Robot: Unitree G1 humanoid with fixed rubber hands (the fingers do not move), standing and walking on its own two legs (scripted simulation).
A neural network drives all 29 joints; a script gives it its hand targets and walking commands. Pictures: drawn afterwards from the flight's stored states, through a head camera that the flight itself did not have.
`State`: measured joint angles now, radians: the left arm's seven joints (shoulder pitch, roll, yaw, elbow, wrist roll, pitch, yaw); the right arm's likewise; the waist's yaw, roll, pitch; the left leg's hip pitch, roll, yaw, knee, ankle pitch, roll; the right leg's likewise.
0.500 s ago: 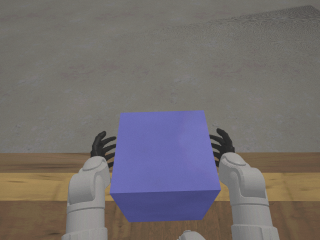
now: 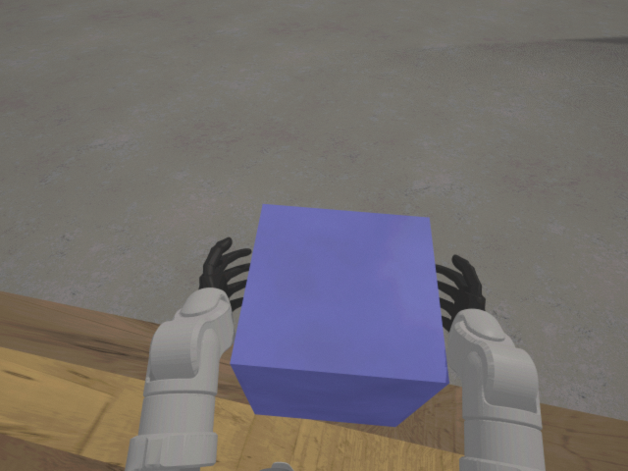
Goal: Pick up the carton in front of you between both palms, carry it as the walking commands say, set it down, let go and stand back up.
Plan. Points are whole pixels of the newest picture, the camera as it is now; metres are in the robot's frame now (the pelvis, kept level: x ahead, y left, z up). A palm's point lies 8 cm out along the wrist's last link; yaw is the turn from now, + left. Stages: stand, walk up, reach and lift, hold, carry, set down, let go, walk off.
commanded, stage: carry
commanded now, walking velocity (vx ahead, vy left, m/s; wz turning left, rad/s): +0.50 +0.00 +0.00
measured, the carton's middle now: (334, 324) +0.33 +0.02 +0.01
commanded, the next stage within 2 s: none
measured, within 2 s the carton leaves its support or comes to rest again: neither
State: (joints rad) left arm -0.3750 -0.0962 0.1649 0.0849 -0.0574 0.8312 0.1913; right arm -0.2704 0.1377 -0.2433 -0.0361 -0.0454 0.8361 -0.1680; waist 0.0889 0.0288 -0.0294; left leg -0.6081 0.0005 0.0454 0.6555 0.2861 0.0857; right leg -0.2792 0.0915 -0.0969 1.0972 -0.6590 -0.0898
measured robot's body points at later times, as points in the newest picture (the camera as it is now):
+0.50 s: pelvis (363, 349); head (394, 134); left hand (284, 197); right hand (422, 195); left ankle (304, 469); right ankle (362, 454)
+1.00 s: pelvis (353, 240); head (368, 77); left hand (317, 156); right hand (412, 163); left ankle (324, 372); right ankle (375, 328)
